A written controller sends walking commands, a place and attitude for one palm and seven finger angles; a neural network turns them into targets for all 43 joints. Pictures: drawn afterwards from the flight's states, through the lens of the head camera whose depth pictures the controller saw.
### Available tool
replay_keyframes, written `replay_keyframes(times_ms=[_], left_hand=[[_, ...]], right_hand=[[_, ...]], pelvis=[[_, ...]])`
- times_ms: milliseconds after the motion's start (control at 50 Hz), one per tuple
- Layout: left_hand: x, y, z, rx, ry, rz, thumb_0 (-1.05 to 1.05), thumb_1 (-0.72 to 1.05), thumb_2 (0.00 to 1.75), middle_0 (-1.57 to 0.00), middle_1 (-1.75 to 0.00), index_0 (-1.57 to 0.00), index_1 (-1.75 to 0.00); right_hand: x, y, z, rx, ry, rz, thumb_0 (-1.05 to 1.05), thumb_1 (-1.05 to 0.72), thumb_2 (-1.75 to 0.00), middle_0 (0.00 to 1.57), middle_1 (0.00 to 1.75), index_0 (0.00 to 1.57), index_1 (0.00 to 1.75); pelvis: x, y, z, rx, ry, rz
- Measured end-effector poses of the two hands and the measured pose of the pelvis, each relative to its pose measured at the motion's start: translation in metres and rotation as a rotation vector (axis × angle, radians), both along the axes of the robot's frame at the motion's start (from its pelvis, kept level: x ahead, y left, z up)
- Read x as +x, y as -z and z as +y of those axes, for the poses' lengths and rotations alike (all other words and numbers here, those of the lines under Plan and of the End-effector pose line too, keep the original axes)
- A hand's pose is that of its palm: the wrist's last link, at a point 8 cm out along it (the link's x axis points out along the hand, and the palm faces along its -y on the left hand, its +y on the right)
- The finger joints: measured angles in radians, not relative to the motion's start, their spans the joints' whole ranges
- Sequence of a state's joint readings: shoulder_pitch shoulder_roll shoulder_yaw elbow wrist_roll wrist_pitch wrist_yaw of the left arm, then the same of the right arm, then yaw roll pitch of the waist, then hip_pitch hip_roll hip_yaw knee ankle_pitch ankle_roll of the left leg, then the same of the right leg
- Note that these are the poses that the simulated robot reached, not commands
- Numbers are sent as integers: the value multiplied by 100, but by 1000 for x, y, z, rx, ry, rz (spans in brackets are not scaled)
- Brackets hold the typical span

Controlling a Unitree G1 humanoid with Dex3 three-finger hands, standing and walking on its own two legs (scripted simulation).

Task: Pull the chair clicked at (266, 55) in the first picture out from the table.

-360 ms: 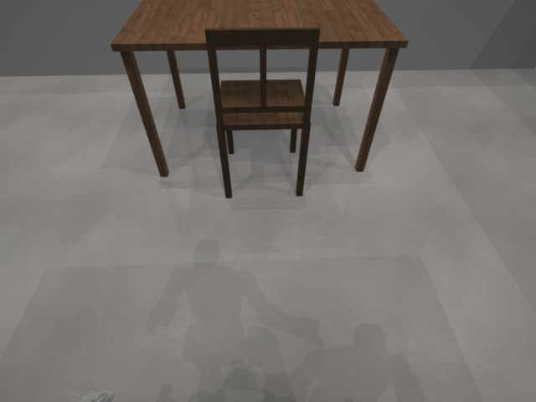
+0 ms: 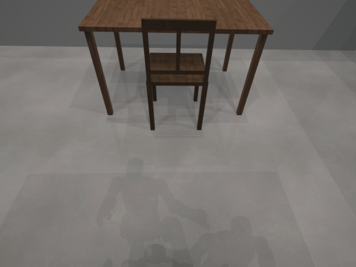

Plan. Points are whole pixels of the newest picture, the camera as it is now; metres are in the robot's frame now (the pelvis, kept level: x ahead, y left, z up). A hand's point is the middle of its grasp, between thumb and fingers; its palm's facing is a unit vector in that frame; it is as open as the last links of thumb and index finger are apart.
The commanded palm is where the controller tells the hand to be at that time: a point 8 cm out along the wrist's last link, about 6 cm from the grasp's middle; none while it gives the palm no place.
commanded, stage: stand and wait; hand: left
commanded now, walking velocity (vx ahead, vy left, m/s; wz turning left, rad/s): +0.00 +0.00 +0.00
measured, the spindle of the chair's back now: (178, 51) +1.25 +0.07 -0.11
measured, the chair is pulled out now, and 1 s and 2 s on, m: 0.00 0.00 0.00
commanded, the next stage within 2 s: look at it before walking up in 0.46 s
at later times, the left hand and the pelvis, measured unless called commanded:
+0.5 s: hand out of the picture +0.06 +0.26 -0.15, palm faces -0.02 -0.94 -0.33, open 7.4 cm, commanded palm none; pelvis -0.01 +0.01 +0.00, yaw +0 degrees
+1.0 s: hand out of the picture +0.07 +0.25 -0.15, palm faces -0.04 -0.94 -0.33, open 7.4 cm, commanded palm none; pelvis +0.00 +0.01 +0.01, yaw +0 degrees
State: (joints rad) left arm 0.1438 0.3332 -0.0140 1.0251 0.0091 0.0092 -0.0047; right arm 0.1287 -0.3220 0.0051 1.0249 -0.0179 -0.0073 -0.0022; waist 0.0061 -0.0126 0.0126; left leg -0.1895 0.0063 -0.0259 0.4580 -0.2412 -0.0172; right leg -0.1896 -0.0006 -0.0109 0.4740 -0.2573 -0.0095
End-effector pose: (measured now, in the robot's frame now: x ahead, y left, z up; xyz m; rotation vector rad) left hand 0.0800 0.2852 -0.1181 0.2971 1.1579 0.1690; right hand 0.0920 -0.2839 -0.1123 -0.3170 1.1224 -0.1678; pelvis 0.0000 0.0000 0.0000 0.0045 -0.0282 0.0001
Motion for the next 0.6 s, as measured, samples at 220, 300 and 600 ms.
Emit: replay_keyframes(times_ms=[220,300,600], left_hand=[[-29,2,14,16,-27,81,1,90,90,-20,-30,-20,-30],[-32,1,16,19,-30,86,1,90,90,-20,-30,-20,-30],[-22,-2,14,16,-16,61,0,90,90,-20,-30,-20,-30]], right_hand=[[-27,4,-1,-8,27,75,1,-90,-90,21,30,20,30],[-31,4,0,-7,32,86,1,-90,-90,21,30,20,30],[-28,3,1,0,34,75,1,-90,-90,21,30,20,30]], pelvis=[[-4,-2,6,-1,1,-2],[-5,-3,7,-1,1,-4],[-6,-4,8,1,3,-4]])
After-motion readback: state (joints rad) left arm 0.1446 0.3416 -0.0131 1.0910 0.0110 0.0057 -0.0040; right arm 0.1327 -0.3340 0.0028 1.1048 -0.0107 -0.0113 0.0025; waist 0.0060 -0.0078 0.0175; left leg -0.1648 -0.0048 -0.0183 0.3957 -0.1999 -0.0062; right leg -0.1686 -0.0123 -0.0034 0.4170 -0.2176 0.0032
